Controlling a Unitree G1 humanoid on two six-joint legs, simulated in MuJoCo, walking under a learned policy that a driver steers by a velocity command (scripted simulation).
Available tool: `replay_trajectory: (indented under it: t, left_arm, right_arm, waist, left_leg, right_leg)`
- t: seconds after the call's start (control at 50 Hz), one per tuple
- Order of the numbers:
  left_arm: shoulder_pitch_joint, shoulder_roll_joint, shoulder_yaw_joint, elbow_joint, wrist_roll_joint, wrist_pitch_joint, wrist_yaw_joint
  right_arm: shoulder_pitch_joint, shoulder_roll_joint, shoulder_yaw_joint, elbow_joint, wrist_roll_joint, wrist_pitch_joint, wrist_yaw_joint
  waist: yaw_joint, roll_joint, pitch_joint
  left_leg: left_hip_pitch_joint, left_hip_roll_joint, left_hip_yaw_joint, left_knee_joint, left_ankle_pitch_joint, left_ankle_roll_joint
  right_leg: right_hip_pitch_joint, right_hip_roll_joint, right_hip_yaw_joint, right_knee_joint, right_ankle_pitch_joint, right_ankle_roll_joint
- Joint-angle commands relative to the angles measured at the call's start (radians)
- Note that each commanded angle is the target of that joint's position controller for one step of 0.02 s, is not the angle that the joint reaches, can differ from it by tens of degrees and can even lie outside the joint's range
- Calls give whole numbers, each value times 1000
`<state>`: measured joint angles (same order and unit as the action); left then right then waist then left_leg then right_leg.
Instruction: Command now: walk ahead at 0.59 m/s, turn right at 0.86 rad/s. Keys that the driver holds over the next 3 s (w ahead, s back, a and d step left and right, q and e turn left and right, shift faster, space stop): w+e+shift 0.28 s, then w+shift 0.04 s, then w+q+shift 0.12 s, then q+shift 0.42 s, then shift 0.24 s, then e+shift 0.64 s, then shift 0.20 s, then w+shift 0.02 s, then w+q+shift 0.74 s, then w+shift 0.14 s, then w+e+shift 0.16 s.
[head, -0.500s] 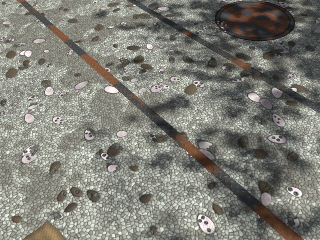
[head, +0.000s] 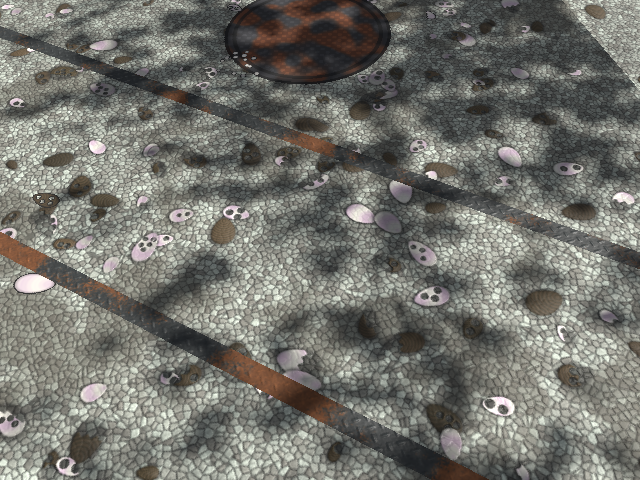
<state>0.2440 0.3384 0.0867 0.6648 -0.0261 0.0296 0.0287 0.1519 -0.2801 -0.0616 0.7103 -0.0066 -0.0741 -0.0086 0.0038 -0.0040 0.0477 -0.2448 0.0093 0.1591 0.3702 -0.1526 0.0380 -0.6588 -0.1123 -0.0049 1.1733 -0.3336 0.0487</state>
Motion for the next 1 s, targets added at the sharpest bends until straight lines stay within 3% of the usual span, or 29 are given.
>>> replay_trajectory:
  t: [0.02,0.04,0.08,0.12,0.24,0.26,0.28,0.3,0.32,0.34,0.36,0.4,0.44,0.5,0.54,0.56,0.6,0.62,0.66,0.68,0.7,0.72,0.74,0.76,0.78,0.8,0.86,0.92,1.0]
  left_arm:
    - [31,29,4,-74,-2,-15,-18]
    - [-29,17,-6,-92,96,4,-69]
    - [-85,10,-9,-107,73,14,-111]
    - [-147,31,-9,-125,56,15,-129]
    - [-282,64,-16,-160,62,7,-130]
    - [-227,72,-12,-143,60,4,-119]
    - [-75,82,-1,-91,55,-5,-101]
    - [198,111,23,10,59,-18,-81]
    - [286,256,58,32,59,-21,-64]
    - [265,302,59,-6,40,-30,-52]
    - [239,248,46,4,55,-34,-44]
    - [167,156,18,12,73,-54,-32]
    - [82,87,-14,11,58,-84,-35]
    - [84,73,-24,46,54,-121,-41]
    - [46,56,-31,51,51,-132,-45]
    - [-38,43,-28,3,36,-137,-10]
    - [17,86,-25,17,39,-130,37]
    - [57,122,-17,31,42,-119,57]
    - [16,163,-1,18,38,-96,77]
    - [-42,155,0,-4,35,-87,74]
    - [-126,128,-7,-29,19,-87,58]
    - [-127,-29,-45,-43,36,-102,8]
    - [100,-108,-71,-63,31,-113,-20]
    - [173,18,-60,-65,21,-125,-34]
    - [51,106,-42,-88,20,-127,-32]
    - [-25,112,-33,-106,28,-118,-23]
    - [-59,91,-27,-118,44,-84,-7]
    - [-65,31,-42,-106,55,-81,13]
    - [-115,22,-41,-109,36,-56,25]
  right_arm:
    - [-26,-148,-51,-34,4,-34,-6]
    - [67,-135,-36,-2,-39,-29,4]
    - [72,-162,-47,4,-35,-26,14]
    - [80,-184,-53,3,-33,-22,13]
    - [194,-231,-63,43,-39,20,9]
    - [191,-246,-64,45,-35,27,11]
    - [179,-255,-63,45,-22,36,16]
    - [172,-240,-50,33,-16,40,19]
    - [139,-102,-9,-41,-29,32,29]
    - [14,-101,-4,-119,-51,12,33]
    - [-72,-150,-9,-134,-41,9,32]
    - [51,-137,3,-56,-22,4,35]
    - [146,-123,6,6,-26,34,54]
    - [141,-85,5,33,2,59,63]
    - [109,-44,21,15,0,47,66]
    - [49,-56,15,-3,73,4,60]
    - [-57,-46,21,-30,41,-32,79]
    - [-34,-42,17,-36,29,-35,91]
    - [173,-99,-15,-5,37,-13,99]
    - [338,-166,-46,30,40,7,89]
    - [501,-211,-68,63,37,28,68]
    - [502,-203,-53,88,21,39,39]
    - [357,-227,-37,12,-44,10,34]
    - [240,-267,-59,-83,-49,7,37]
    - [144,-225,-58,-134,-5,14,37]
    - [85,-178,-45,-147,33,20,35]
    - [25,-163,-47,-165,22,27,20]
    - [86,-162,-48,-132,19,44,-9]
    - [77,-152,-39,-130,32,91,-43]
  waist:
    - [8,68,-66]
    - [3,-19,-49]
    - [-6,67,-32]
    - [-18,92,-4]
    - [-66,97,79]
    - [-32,103,49]
    - [49,69,-28]
    - [175,-16,-172]
    - [181,-291,-182]
    - [177,-306,-217]
    - [181,-143,-120]
    - [73,-15,-68]
    - [3,-39,-39]
    - [-27,-9,44]
    - [-48,-62,79]
    - [-18,-83,74]
    - [26,-21,31]
    - [18,-37,-25]
    - [-80,-133,-139]
    - [-164,-146,-205]
    - [-269,-78,-223]
    - [-207,264,-140]
    - [-14,367,-266]
    - [-22,206,-440]
    - [-21,2,-293]
    - [17,-133,-168]
    - [53,-74,-55]
    - [15,-33,-142]
    - [-17,59,-226]
  left_leg:
    - [116,339,-249,-273,-248,175]
    - [74,346,-185,-264,-230,142]
    - [82,320,-103,-262,-273,93]
    - [106,328,-64,-279,-331,66]
    - [286,354,67,-211,-199,42]
    - [287,346,107,-105,84,38]
    - [249,318,167,131,435,32]
    - [67,274,196,487,585,14]
    - [-365,150,178,845,-44,-52]
    - [-643,18,-68,1027,-391,-74]
    - [-746,75,-131,1061,-285,-56]
    - [-602,152,-147,939,-141,-22]
    - [-461,169,-174,866,-61,-22]
    - [-433,68,-182,792,0,-30]
    - [-385,42,-132,622,112,-20]
    - [-394,42,-154,476,226,-20]
    - [-338,-28,-29,251,369,-25]
    - [-269,-66,-3,205,413,-29]
    - [-35,-130,3,241,358,-12]
    - [144,-144,-16,287,321,18]
    - [326,-97,-103,226,383,65]
    - [417,12,-246,196,716,115]
    - [501,164,-695,202,903,293]
    - [528,284,-946,9,486,403]
    - [367,242,-939,-92,51,378]
    - [201,200,-904,-143,-165,331]
    - [-48,73,-727,-149,47,262]
    - [-43,58,-554,-27,591,249]
    - [19,29,-509,27,433,162]
  right_leg:
    - [-78,-81,80,-44,125,-27]
    - [-53,-43,29,-94,169,-59]
    - [-39,-29,3,-177,229,-81]
    - [-35,-24,-26,-244,233,-92]
    - [7,29,-135,-429,-8,-172]
    - [107,85,-175,-454,-71,-198]
    - [305,162,-211,-491,-72,-222]
    - [674,235,-172,-544,-64,-257]
    - [914,-37,315,-745,-394,-330]
    - [982,-159,763,-962,-486,-371]
    - [961,-196,644,-960,-248,-335]
    - [767,-140,397,-904,-29,-266]
    - [614,-77,240,-953,85,-204]
    - [552,-43,7,-975,756,-143]
    - [511,-21,-119,-981,938,-119]
    - [533,-6,-151,-977,806,-108]
    - [611,-5,-180,-929,903,-78]
    - [656,-19,-188,-860,1014,-62]
    - [642,-33,-190,-669,1213,-33]
    - [579,-27,-178,-497,1232,-24]
    - [450,13,-168,-200,1036,0]
    - [215,208,-143,240,-202,28]
    - [18,291,86,537,-355,47]
    - [8,267,215,556,-257,20]
    - [-13,222,208,428,-185,-23]
    - [-17,184,193,332,-126,-30]
    - [87,137,194,88,-77,-1]
    - [105,131,131,-51,-28,53]
    - [84,114,123,-153,130,81]
